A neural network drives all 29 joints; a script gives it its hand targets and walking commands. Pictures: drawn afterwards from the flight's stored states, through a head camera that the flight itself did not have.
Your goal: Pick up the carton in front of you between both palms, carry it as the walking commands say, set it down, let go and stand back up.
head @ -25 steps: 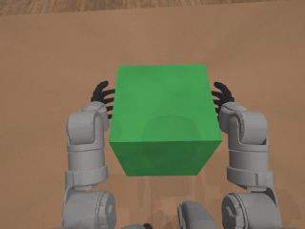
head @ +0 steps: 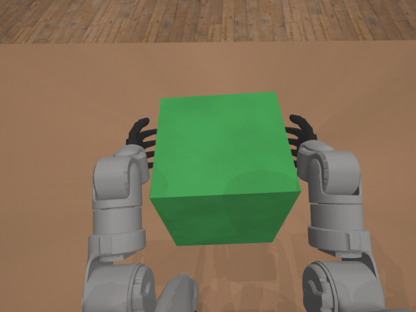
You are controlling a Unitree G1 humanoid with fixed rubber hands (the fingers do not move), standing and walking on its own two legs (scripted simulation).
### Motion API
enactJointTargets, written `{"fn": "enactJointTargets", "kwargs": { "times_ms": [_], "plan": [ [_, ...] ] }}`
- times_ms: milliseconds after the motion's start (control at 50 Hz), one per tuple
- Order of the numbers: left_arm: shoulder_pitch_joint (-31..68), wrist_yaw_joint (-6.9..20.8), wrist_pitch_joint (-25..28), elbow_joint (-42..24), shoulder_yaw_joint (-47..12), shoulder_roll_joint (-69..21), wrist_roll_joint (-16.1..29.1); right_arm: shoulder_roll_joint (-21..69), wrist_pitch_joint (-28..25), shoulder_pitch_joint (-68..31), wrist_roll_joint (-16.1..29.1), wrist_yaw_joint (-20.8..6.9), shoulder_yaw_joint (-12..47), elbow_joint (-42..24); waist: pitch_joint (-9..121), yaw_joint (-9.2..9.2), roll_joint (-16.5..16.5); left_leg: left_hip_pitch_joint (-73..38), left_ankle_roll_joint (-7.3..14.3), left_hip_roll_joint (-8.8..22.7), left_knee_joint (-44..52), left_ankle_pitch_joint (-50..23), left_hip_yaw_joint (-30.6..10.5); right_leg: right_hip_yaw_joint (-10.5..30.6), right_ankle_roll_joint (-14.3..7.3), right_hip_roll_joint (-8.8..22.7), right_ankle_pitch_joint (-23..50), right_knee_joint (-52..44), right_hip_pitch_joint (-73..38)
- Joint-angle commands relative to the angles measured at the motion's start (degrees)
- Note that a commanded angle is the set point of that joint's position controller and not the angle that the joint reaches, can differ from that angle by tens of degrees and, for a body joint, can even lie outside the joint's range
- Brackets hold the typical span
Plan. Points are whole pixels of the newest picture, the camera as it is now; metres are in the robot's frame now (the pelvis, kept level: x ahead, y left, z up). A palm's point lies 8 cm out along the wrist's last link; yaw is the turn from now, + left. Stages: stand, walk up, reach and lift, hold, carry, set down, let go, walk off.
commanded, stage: carry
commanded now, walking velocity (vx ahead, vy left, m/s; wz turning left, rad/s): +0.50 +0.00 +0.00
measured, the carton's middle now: (221, 176) +0.36 +0.02 +0.01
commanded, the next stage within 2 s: none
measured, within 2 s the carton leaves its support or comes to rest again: neither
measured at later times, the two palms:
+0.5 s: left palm (168, 53) +0.68 +0.16 +0.07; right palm (289, 59) +0.65 -0.14 +0.07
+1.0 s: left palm (181, 8) +0.95 +0.16 +0.05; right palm (275, 5) +0.96 -0.14 +0.04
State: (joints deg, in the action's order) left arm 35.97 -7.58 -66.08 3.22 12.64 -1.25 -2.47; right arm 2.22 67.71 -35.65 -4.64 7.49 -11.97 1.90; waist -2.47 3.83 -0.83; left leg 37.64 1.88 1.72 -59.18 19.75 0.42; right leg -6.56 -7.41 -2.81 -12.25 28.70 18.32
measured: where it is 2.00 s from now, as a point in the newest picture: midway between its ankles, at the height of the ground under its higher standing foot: (223, 129)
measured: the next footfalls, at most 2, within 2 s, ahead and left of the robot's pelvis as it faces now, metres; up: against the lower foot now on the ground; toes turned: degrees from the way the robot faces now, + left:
left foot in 0.24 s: +0.32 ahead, +0.09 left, -0.02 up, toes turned +2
right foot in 0.74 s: +0.63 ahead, -0.05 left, -0.04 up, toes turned -4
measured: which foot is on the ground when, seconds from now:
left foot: up 0.00-0.22, down 0.24-0.74, up 0.76-1.00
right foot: down 0.00-0.22, up 0.24-0.72, down 0.74-1.00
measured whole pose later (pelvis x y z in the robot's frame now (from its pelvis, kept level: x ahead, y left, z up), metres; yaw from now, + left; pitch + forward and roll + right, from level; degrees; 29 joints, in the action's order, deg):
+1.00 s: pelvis +0.60 -0.01 -0.05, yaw +0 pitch +5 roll +1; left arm 35.3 -7.4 -66.2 5.7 11.6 -1.0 -2.1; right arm 1.3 67.7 -35.0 -4.0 7.6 -11.2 4.7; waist -0.6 3.5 -0.3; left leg 38.4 1.5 2.1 -60.4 20.0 -0.1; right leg -6.4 -7.6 -3.3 -11.8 29.7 19.4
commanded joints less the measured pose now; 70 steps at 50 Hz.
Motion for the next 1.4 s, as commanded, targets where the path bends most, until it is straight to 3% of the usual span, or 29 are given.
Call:
{"fn": "enactJointTargets", "kwargs": {
  "times_ms": [0,120,180,200,220,240,260,280,320,380,480,620,680,700,720,740,760,780,840,1020,1140,1200,1220,1240,1260,1280,1300,1340,1380],
  "plan": [
    [42.4,16.0,0.3,-8.4,-41.9,-64.0,28.3,59.0,-3.1,-38.8,21.5,-10.2,38.4,-7.3,30.7,0.08,-4.7,5.9,-0.3,-0.2,5.9,-6.6,2.1,15.5,-4.5,15.1,40.0,-2.6,-29.0],
    [37.1,15.7,-0.7,-5.1,-40.8,-59.7,25.9,55.1,-1.4,-37.8,21.0,-10.7,39.5,-7.2,26.3,2.62,-5.7,-1.3,1.2,-4.6,27.9,-21.9,7.7,8.1,-2.4,9.7,43.1,1.0,-29.7],
    [36.0,15.8,-1.0,-1.2,-40.0,-59.4,24.6,54.2,-0.5,-36.6,20.8,-11.8,38.2,-3.6,28.6,-2.35,-6.2,-21.4,3.9,-5.7,37.1,-28.3,9.3,3.8,1.2,9.5,45.5,11.8,-22.4],
    [36.8,16.0,-1.0,0.0,-39.9,-59.5,24.3,53.8,-0.5,-36.1,20.6,-12.2,37.3,-2.2,30.4,-4.85,-3.4,-31.9,4.2,-2.4,36.6,-30.6,7.2,2.3,2.8,8.2,35.9,20.1,-15.4],
    [37.3,16.1,-1.1,1.2,-39.3,-59.2,24.1,53.2,-0.3,-35.1,20.6,-12.7,36.0,-0.8,33.6,-5.72,3.0,-45.1,4.5,8.6,28.4,-48.0,-5.2,1.3,4.4,6.1,10.4,30.0,-2.6],
    [37.8,16.1,-1.5,3.3,-39.1,-60.9,24.0,52.6,-0.4,-36.2,19.6,-13.0,34.3,1.5,36.7,-6.45,14.9,-58.5,13.2,19.6,24.9,-60.4,-23.7,3.6,5.9,-1.6,-20.8,43.2,14.1],
    [37.7,15.9,-1.6,4.0,-38.1,-61.4,23.6,52.9,-0.5,-35.2,20.3,-13.3,34.0,3.1,39.0,-8.4,17.3,-62.8,19.6,22.4,28.5,-41.6,-33.1,7.3,5.9,-1.9,-24.5,54.3,25.3],
    [39.0,15.4,-1.2,2.1,-38.1,-61.4,23.1,56.3,-0.9,-36.4,22.2,-13.9,35.4,2.2,36.0,-7.97,12.6,-57.3,17.6,18.4,32.0,-28.4,-31.5,8.5,4.5,0.5,-20.5,53.6,28.2],
    [42.7,14.0,-0.3,-1.3,-38.1,-63.5,22.9,61.5,-1.7,-45.6,26.9,-14.7,38.1,-3.8,30.1,-6.85,2.9,-45.5,13.1,14.8,35.2,-27.5,-23.1,7.9,4.5,3.9,-13.1,45.6,25.2],
    [40.9,12.0,0.3,-4.0,-37.8,-63.6,21.5,64.3,-2.2,-49.3,30.9,-14.8,40.3,-7.8,30.2,-5.34,4.1,-39.9,10.8,12.6,37.5,-28.3,-16.8,6.8,5.8,4.8,-9.8,38.0,20.3],
    [36.9,10.2,0.5,-6.5,-38.8,-60.9,19.3,61.8,-2.0,-44.8,30.9,-14.7,40.4,-9.5,31.1,-7.58,6.8,-48.2,9.4,10.5,34.6,-47.0,-10.1,3.9,6.6,4.4,-1.7,26.5,26.3],
    [34.9,11.0,-1.3,-4.6,-39.3,-56.8,18.5,57.2,-0.8,-38.3,27.2,-15.0,38.8,-4.1,25.5,-9.71,7.7,-49.9,6.8,4.9,31.2,-51.4,-2.7,-1.4,4.4,0.2,15.8,2.4,20.0],
    [34.3,12.3,-1.9,-1.1,-37.9,-56.3,18.2,57.6,-0.7,-38.5,26.3,-15.3,38.5,-0.6,26.6,-5.38,9.1,-44.2,4.5,5.3,23.3,-55.2,0.2,-2.7,1.9,-0.9,19.0,-4.9,3.1],
    [34.0,12.7,-1.8,0.4,-37.2,-56.4,18.1,57.9,-0.8,-38.9,26.3,-15.4,38.5,0.5,28.8,-2.59,7.1,-39.9,2.9,4.3,15.4,-50.7,3.0,-2.8,1.6,-0.2,21.7,-7.6,-6.8],
    [33.1,13.2,-1.7,2.0,-36.1,-56.4,18.0,57.8,-0.9,-39.9,26.2,-15.4,38.2,1.2,31.6,-0.69,2.0,-29.7,2.0,2.6,5.0,-32.6,3.6,4.4,1.4,6.5,27.0,-4.0,-18.5],
    [33.1,13.6,-1.6,4.3,-34.5,-56.1,18.0,59.0,-0.8,-40.0,25.8,-15.5,37.7,2.8,33.9,-2.42,-8.1,-16.3,1.2,-2.4,-3.2,4.3,3.6,20.5,-0.3,19.5,49.6,5.3,-30.7],
    [33.4,13.9,-1.2,5.9,-33.8,-55.0,17.7,60.4,-0.5,-39.6,25.8,-15.3,36.8,4.5,38.2,-0.21,-16.9,0.2,-0.5,-8.2,-20.2,16.3,0.0,38.7,-12.8,26.7,32.0,1.6,-40.6],
    [33.2,14.5,-0.9,6.2,-34.2,-58.5,19.5,60.2,-1.0,-41.3,25.6,-15.0,36.6,3.2,35.9,0.21,-12.2,5.0,1.1,-5.0,-21.9,13.4,-2.5,39.1,-12.0,24.0,18.2,-2.1,-37.6],
    [44.7,15.7,0.2,-1.8,-38.3,-65.3,25.4,62.7,-2.4,-46.3,25.8,-13.3,36.6,-2.3,29.8,-1.26,-1.6,3.0,1.2,-0.7,-12.8,4.8,-2.4,27.1,-6.9,18.5,16.3,-6.0,-23.2],
    [41.5,15.1,0.6,-7.9,-40.9,-63.3,27.6,59.4,-3.1,-39.8,22.8,-10.0,38.6,-7.4,30.4,0.11,-4.8,7.7,-0.7,0.4,5.9,-8.4,1.8,15.8,-4.4,14.6,37.4,-2.9,-27.9],
    [35.9,15.1,-0.9,-4.4,-39.9,-58.6,24.9,54.8,-1.0,-37.1,21.2,-10.4,39.0,-6.0,26.0,2.75,-5.3,2.0,0.9,-3.9,26.2,-21.1,7.1,9.5,-2.5,9.7,41.7,0.7,-30.2],
    [35.3,15.3,-1.2,-0.7,-39.2,-58.5,23.9,53.8,-0.2,-36.1,20.6,-11.5,37.5,-2.4,26.7,-0.86,-6.9,-14.9,3.6,-5.6,35.2,-25.1,8.6,6.4,0.4,9.8,46.1,8.4,-24.2],
    [36.0,15.5,-1.2,0.5,-39.2,-59.0,23.9,53.5,-0.2,-35.4,20.3,-11.8,36.5,-0.9,29.2,-3.79,-4.9,-25.9,4.1,-4.4,37.4,-29.1,8.6,3.5,2.2,8.8,41.3,16.4,-19.1],
    [37.0,15.7,-1.1,1.4,-38.9,-59.0,23.8,52.8,-0.2,-34.5,20.0,-12.2,35.2,0.4,32.2,-5.56,-0.3,-39.0,4.5,3.1,32.3,-36.3,0.4,2.8,3.7,7.1,23.3,26.8,-7.6],
    [37.9,15.9,-1.4,3.2,-38.7,-60.4,24.0,52.1,-0.2,-34.8,19.1,-12.4,33.5,2.5,36.4,-5.03,10.7,-54.1,9.2,17.0,23.9,-58.6,-17.1,3.0,5.3,1.9,-14.2,36.8,7.7],
    [37.4,15.8,-1.6,4.2,-37.8,-61.2,23.6,52.1,-0.5,-33.9,19.1,-12.7,32.6,3.7,39.2,-8.15,18.3,-60.1,19.0,21.9,29.2,-38.4,-32.9,6.0,6.2,-2.8,-23.8,51.1,21.6],
    [39.5,15.6,-1.2,3.5,-37.7,-61.9,23.7,54.7,-0.8,-34.8,20.7,-13.2,33.6,3.8,36.1,-7.4,13.5,-56.6,17.5,18.9,32.7,-26.3,-32.4,8.1,4.8,-0.1,-21.1,52.6,26.2],
    [43.0,14.7,-0.2,0.6,-37.9,-64.2,24.1,60.2,-1.7,-42.9,25.1,-14.1,36.3,-1.6,30.5,-6.9,4.3,-46.2,13.2,14.9,34.9,-25.1,-23.7,8.1,4.5,3.4,-14.2,47.0,25.9],
    [42.8,13.3,0.3,-1.9,-37.5,-64.8,23.5,63.3,-2.3,-47.7,28.4,-14.4,38.6,-5.1,30.2,-5.36,3.5,-39.9,11.5,13.4,37.1,-23.1,-19.5,7.9,5.3,5.0,-11.1,41.5,21.7]
  ]
}}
